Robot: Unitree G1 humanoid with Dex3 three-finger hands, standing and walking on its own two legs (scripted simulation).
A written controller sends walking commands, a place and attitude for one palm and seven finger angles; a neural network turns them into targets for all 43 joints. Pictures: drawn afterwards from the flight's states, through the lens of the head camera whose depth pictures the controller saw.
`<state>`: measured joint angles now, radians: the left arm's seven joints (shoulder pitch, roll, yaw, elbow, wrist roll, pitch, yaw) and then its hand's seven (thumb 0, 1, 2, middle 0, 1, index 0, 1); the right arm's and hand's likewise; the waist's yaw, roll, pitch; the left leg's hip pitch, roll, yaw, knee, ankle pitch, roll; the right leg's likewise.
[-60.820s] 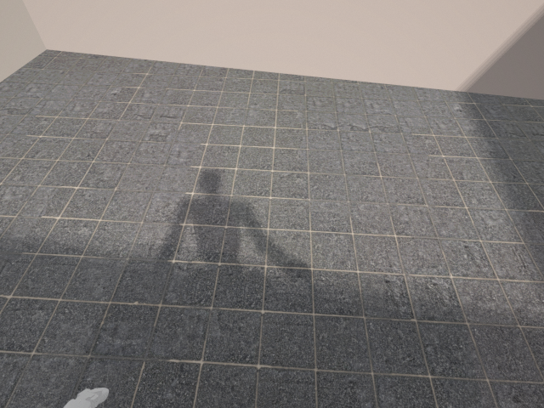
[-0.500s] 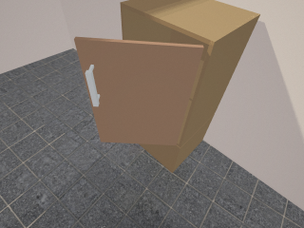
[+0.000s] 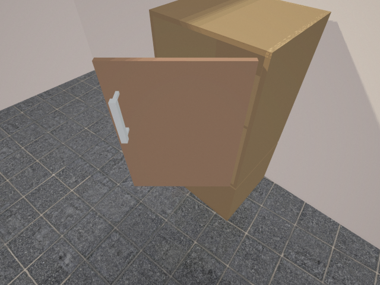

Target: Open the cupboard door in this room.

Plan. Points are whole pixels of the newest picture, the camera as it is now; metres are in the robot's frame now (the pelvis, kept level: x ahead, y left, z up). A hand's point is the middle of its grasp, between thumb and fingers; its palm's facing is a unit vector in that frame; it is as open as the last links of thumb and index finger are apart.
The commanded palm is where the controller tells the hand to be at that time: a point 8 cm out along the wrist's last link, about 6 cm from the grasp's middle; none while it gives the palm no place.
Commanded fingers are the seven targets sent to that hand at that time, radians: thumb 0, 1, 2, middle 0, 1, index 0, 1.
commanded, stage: look again from close up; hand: left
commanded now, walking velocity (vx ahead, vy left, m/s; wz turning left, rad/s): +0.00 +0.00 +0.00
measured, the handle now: (120, 118) +0.56 +0.24 +0.02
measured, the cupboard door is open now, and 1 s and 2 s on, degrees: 42 42 42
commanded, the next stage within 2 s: raise the hand with hooked fingers in 0.12 s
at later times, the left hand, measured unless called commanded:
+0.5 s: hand (116, 240) +0.21 +0.17 -0.01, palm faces +0.11 -0.99 -0.03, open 7.9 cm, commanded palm +0.13 +0.24 -0.05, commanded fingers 0.00 0.55 0.75 -0.23 -0.53 -0.23 -0.53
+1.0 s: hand (104, 240) +0.22 +0.20 -0.02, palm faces +0.06 -1.00 -0.04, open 10.7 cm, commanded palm +0.18 +0.25 -0.02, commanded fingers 0.00 -0.03 0.50 -0.27 -0.90 -0.27 -0.90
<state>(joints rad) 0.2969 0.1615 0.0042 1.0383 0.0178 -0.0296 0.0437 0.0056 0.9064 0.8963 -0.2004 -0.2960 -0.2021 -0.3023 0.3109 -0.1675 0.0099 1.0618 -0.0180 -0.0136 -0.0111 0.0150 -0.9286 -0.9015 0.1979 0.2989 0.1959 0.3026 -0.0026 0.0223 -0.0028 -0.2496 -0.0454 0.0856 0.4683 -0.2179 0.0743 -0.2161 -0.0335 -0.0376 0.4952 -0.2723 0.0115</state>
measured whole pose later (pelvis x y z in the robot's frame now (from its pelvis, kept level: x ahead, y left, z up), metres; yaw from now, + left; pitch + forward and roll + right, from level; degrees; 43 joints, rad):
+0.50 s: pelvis +0.00 -0.02 -0.05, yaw +1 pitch +10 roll +0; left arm 0.36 0.18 0.17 0.17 -0.23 -0.54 -0.20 0.01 0.77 0.83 -0.21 -0.39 -0.21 -0.39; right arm 0.18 -0.24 -0.04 0.64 0.00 -0.24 0.01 0.01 -0.91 -0.90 0.20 0.30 0.20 0.30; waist -0.01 -0.03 -0.13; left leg -0.67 -0.01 0.07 0.89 -0.40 0.04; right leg -0.63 -0.01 -0.06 0.91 -0.46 -0.02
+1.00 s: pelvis -0.01 -0.05 -0.07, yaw +1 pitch +13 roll -2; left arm 0.29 0.31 0.34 0.17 -0.38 -0.34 -0.41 0.01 0.19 0.59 -0.26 -0.75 -0.26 -0.76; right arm 0.27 -0.21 0.03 0.60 0.04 -0.20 -0.07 0.01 -0.90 -0.90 0.20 0.30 0.20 0.30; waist -0.01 0.03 -0.12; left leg -0.84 0.04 0.01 1.06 -0.45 0.00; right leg -0.76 0.03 -0.12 1.02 -0.50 -0.06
